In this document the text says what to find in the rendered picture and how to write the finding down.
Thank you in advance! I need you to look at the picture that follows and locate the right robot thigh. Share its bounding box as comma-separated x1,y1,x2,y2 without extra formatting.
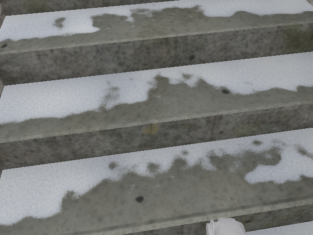
205,217,246,235

